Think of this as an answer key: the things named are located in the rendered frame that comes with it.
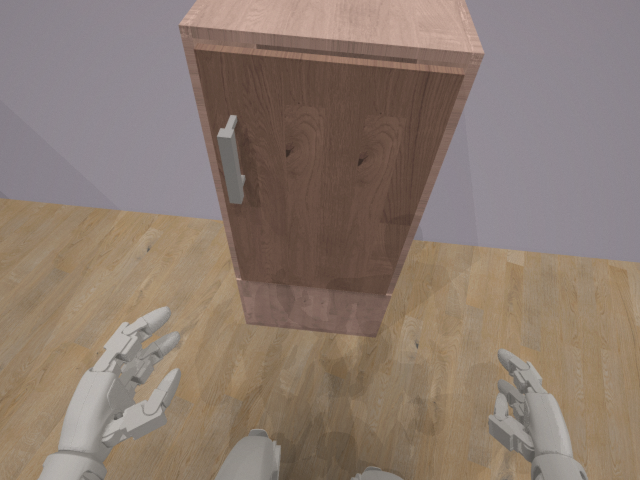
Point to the handle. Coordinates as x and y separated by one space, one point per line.
230 161

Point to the robot right forearm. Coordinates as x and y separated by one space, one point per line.
556 467

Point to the right robot hand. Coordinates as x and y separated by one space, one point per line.
536 413

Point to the robot left forearm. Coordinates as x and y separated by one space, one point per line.
72 465

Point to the left robot shin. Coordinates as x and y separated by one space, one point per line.
258 432

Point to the cupboard door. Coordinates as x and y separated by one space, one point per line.
336 152

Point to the robot left thigh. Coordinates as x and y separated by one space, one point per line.
252 458

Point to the left robot hand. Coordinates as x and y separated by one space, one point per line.
89 425

